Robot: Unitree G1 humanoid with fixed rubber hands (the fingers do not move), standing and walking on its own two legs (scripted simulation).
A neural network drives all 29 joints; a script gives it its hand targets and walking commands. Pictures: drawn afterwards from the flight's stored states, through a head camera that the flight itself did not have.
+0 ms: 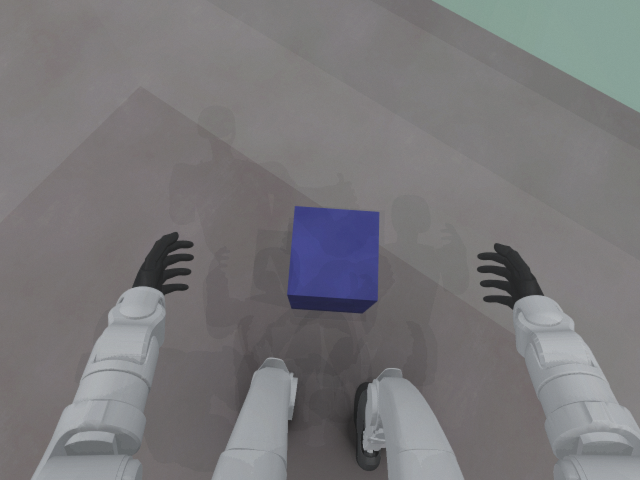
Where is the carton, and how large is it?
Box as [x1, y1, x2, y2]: [287, 206, 378, 312]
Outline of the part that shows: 295,206 287,295 291,308 363,312 377,300 378,212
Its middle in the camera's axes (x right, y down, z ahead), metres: +0.03 +0.07 +1.01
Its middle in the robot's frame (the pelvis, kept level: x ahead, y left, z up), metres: +0.48 -0.03 -0.58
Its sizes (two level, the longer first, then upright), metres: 0.210 0.200 0.250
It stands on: the floor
